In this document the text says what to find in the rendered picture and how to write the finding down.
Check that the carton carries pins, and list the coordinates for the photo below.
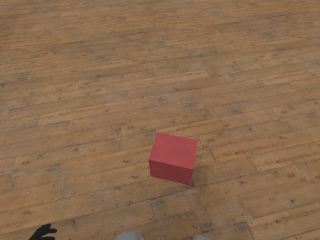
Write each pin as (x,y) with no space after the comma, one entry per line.
(172,158)

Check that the left robot hand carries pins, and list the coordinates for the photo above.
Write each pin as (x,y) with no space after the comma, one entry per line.
(43,230)

